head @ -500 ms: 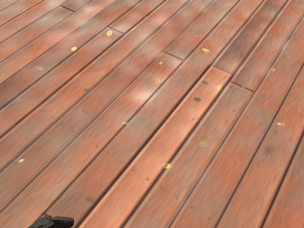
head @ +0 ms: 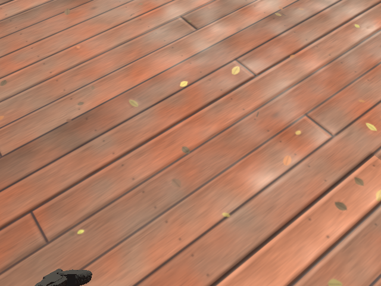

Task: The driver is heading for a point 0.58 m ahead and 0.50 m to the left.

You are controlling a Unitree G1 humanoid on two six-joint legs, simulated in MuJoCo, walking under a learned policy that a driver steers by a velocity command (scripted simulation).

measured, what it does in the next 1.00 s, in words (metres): steps on the spot, turning left: right foot, then left foot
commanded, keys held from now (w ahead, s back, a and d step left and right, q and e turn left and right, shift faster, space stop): q+shift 1.00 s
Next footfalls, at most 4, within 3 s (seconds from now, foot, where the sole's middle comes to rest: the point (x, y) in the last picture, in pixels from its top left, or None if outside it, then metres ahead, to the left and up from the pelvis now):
0.26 right None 0.22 -0.16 -0.76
0.72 left None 0.03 0.04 -0.76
1.16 right None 0.23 -0.04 -0.76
1.54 left None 0.04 0.22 -0.76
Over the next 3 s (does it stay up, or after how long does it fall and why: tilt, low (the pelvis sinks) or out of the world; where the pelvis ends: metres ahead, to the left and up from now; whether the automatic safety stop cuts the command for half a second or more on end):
stays up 0.69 0.65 0.01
